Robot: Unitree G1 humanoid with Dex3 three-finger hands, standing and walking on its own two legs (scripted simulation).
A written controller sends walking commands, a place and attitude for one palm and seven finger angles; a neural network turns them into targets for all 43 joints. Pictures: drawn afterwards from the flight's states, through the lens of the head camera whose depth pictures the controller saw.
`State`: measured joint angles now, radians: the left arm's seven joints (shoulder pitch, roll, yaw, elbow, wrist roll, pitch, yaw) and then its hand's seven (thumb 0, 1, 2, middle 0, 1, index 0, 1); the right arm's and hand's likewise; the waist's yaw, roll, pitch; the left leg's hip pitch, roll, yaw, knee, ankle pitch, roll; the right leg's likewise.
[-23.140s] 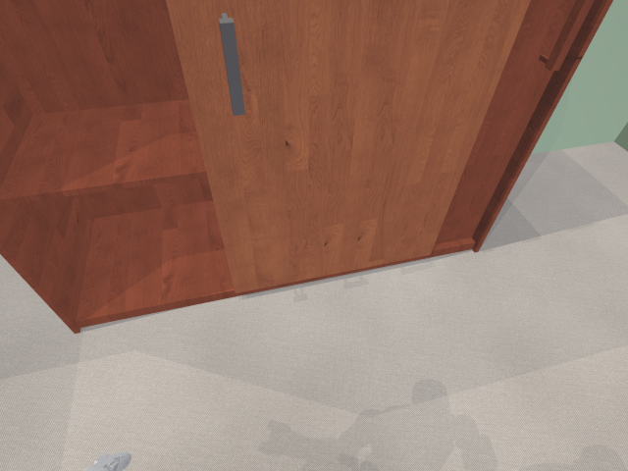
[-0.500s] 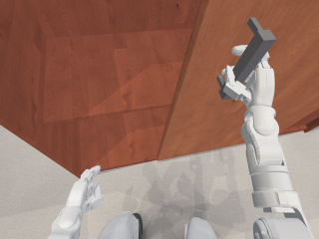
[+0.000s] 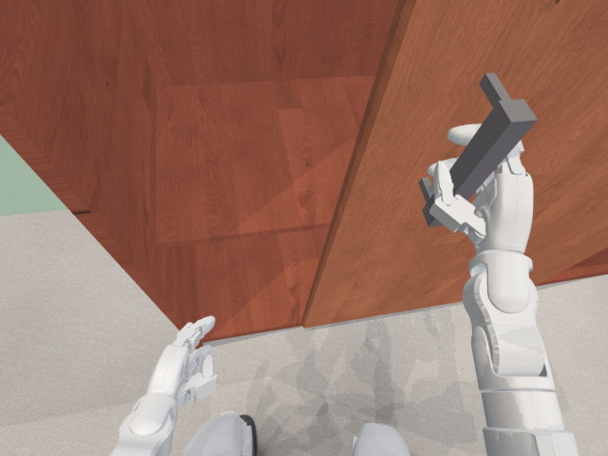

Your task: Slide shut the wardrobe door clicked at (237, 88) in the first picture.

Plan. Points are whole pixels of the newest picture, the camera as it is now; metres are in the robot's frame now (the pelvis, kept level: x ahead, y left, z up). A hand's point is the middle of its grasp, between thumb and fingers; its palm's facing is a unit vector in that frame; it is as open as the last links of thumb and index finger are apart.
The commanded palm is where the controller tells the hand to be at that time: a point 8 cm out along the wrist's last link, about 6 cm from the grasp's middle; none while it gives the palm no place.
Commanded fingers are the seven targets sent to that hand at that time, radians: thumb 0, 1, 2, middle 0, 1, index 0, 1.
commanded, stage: step sideways, sliding the door along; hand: right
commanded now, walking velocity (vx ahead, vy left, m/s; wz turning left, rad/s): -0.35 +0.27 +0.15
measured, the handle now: (459, 158) +0.40 -0.19 +0.14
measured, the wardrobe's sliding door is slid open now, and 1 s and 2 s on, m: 0.31 0.00 0.00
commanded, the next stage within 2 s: stop walking and hold the door there in 1.14 s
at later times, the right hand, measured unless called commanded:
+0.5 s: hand (288, 221) +0.33 +0.01 +0.13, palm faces +0.11 +0.99 -0.08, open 6.5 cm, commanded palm +0.30 +0.03 +0.14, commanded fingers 0.00 -0.90 -0.90 0.45 1.40 0.45 1.40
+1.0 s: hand (137, 243) +0.31 +0.15 +0.14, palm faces +0.06 +0.99 -0.09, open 6.5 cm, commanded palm +0.29 +0.15 +0.15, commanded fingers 0.00 -0.90 -0.90 0.45 1.40 0.45 1.40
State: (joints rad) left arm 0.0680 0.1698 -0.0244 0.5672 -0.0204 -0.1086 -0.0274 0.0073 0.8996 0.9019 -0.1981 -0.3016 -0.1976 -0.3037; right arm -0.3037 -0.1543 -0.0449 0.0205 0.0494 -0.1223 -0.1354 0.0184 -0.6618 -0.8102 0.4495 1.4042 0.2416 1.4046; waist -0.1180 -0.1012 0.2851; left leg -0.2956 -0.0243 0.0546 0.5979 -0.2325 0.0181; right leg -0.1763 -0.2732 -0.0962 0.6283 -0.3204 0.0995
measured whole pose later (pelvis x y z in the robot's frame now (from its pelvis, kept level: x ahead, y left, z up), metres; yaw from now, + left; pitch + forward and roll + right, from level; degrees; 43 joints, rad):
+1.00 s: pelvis -0.10 +0.23 +0.01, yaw +4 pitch -2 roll -2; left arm 0.09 0.22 0.02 0.65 -0.04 -0.04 0.04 0.01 0.90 0.90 -0.20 -0.30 -0.19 -0.30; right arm -0.46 -0.13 -0.04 0.25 0.08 -0.06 -0.18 0.02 -0.75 -0.80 0.32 1.40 0.15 1.37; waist 0.00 -0.03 0.20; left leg -0.30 -0.02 0.09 0.56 -0.24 0.09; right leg -0.26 -0.08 -0.07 0.67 -0.41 0.03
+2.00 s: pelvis -0.10 +0.33 +0.02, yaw +10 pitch +0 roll +0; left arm 0.28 0.25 -0.03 0.71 -0.04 -0.02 0.10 0.01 0.90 0.90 -0.20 -0.30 -0.20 -0.30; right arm -0.37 -0.35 -0.25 0.58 0.07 -0.11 -0.16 -0.04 -0.68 -0.76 0.38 1.29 0.26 1.39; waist 0.02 -0.04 -0.01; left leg -0.18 -0.02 -0.03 0.44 -0.25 0.00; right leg -0.22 -0.02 -0.19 0.44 -0.21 -0.06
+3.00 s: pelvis -0.12 +0.25 +0.02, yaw +10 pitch -2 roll +1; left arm 0.18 0.24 -0.02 0.67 -0.03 0.00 0.08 0.01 0.90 0.90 -0.20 -0.30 -0.20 -0.30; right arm -0.48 -0.25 -0.11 0.49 0.07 -0.08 -0.17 -0.03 -0.70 -0.74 0.35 1.38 0.26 1.39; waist -0.02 -0.06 0.10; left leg -0.31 0.05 0.03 0.82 -0.42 -0.01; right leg -0.20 0.07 -0.23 0.36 -0.16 -0.11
